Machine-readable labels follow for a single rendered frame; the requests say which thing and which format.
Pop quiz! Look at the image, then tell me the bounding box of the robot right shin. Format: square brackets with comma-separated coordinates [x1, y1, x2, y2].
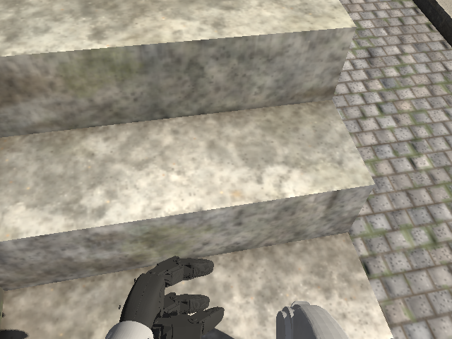
[290, 301, 310, 309]

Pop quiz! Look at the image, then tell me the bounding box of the robot left forearm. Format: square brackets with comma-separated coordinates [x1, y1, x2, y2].
[105, 321, 154, 339]

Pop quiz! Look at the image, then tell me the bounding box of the left robot hand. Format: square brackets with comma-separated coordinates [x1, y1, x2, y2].
[119, 256, 224, 339]

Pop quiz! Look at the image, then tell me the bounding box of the right robot thigh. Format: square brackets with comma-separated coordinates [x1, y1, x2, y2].
[276, 304, 350, 339]

